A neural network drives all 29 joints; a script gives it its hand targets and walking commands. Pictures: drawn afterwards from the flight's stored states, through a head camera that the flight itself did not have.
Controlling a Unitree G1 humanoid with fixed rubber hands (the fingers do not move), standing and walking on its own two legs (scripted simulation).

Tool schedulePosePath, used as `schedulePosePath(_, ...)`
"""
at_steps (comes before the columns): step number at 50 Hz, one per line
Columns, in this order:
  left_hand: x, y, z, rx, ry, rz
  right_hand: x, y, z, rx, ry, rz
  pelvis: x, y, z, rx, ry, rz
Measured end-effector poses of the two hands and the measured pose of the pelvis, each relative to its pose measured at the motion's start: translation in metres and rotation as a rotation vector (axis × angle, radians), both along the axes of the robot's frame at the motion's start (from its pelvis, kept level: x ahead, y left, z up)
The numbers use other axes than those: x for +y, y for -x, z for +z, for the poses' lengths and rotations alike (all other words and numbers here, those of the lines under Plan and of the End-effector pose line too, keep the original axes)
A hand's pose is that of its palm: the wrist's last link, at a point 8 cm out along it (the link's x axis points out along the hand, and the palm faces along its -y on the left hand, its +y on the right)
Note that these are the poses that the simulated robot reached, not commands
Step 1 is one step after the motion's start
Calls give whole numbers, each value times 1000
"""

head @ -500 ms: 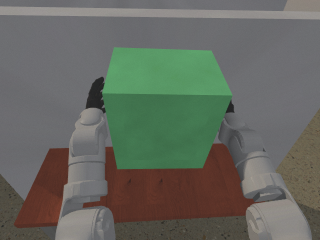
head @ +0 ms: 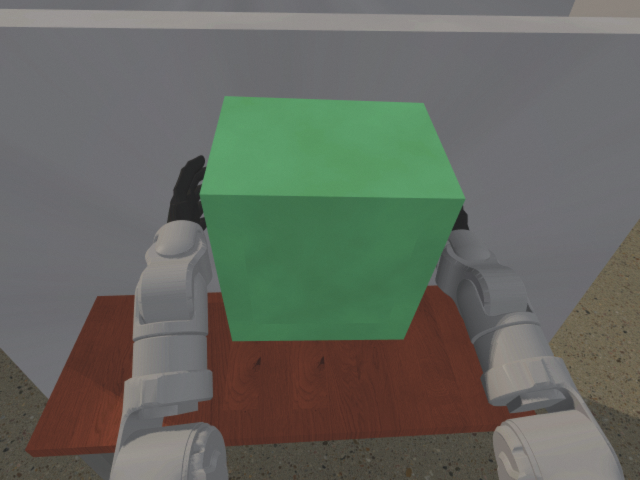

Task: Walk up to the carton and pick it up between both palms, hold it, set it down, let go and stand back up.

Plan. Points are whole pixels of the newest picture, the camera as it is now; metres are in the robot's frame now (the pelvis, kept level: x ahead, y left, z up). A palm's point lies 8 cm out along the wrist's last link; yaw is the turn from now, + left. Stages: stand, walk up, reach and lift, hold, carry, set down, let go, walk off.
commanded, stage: hold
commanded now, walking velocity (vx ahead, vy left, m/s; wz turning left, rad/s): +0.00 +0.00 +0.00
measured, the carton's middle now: (322, 229) +0.36 +0.01 +0.17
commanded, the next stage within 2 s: none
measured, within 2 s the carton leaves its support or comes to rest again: neither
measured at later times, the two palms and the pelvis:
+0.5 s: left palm (186, 222) +0.36 +0.17 +0.18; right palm (449, 233) +0.36 -0.15 +0.16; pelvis +0.00 +0.00 +0.00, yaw +0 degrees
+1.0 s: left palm (188, 223) +0.36 +0.16 +0.18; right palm (450, 235) +0.36 -0.15 +0.16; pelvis +0.00 +0.00 +0.00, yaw +0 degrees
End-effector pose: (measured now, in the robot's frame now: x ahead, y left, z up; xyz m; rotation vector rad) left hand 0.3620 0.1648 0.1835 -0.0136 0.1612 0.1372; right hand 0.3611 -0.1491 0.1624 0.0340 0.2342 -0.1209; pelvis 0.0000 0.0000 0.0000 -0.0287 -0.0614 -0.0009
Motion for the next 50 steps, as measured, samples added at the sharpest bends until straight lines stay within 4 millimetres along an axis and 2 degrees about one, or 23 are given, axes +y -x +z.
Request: schedulePosePath(50, 0, 0, 0, 4, 1, -3, 0, 2, 0, 0, -5, -7, 0, 2, 0, -9, -3, -2)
